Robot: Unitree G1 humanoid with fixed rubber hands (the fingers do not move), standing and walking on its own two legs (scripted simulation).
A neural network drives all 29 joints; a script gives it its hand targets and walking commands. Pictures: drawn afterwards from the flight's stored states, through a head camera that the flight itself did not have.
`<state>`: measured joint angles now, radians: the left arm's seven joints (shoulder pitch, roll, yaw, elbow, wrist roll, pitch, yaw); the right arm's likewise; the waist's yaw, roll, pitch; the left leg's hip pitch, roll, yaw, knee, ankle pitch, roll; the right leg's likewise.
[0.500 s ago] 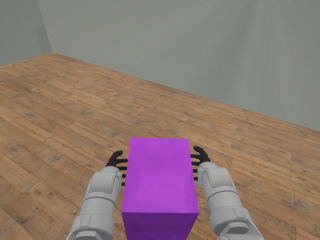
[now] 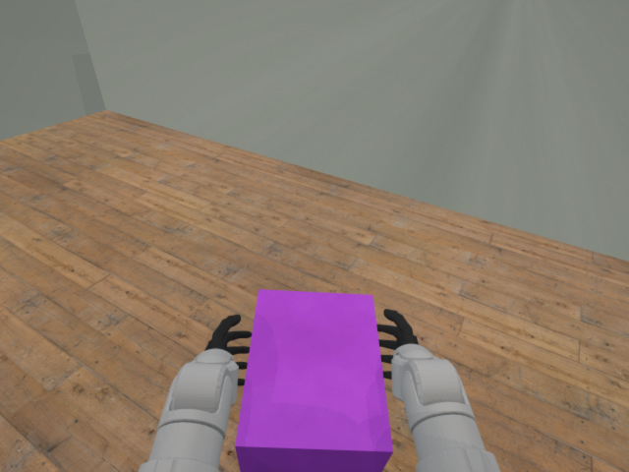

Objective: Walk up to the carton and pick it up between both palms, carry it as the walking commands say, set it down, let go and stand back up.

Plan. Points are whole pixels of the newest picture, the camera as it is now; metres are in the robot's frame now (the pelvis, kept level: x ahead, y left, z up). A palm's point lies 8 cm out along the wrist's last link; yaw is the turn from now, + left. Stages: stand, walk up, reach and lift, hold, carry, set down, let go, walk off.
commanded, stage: hold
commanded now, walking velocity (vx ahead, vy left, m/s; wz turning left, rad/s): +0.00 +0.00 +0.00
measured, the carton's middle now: (310, 400) +0.27 +0.00 -0.03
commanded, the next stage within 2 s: carry in 0.16 s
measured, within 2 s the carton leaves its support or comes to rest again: neither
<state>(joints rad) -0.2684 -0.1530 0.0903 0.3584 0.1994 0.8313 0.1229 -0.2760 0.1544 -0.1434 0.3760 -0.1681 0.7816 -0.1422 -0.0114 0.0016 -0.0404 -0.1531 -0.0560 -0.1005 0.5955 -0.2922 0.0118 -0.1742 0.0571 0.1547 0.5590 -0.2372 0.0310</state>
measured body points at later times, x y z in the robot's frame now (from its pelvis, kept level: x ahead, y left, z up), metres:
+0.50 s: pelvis -0.06 -0.01 -0.02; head -0.06 +0.00 +0.43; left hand +0.26 +0.11 +0.05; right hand +0.27 -0.14 +0.05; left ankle +0.03 +0.11 -0.73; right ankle +0.05 -0.14 -0.73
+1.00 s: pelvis -0.22 +0.01 -0.03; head -0.22 +0.03 +0.42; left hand +0.07 +0.14 +0.04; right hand +0.07 -0.12 +0.05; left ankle -0.13 +0.11 -0.70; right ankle -0.09 -0.11 -0.73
